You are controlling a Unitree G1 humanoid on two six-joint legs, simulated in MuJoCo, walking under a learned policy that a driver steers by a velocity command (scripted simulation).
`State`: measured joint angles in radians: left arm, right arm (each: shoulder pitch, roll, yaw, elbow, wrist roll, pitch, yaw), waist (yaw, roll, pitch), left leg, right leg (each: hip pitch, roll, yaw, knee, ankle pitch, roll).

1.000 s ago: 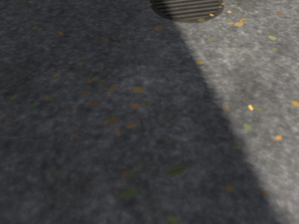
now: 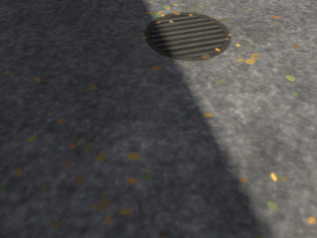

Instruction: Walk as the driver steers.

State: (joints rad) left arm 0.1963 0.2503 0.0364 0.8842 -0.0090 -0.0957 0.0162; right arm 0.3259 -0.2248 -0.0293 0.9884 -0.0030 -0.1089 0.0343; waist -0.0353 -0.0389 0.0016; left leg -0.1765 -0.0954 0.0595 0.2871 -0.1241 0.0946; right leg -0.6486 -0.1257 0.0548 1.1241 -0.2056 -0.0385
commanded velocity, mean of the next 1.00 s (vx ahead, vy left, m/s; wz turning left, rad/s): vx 0.50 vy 0.00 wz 0.49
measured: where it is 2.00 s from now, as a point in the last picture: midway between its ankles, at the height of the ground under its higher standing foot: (70, 167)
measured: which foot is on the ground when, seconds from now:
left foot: down 0.00-0.28, up 0.30-0.80, down 0.82-1.00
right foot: up 0.00-0.24, down 0.26-0.80, up 0.82-1.00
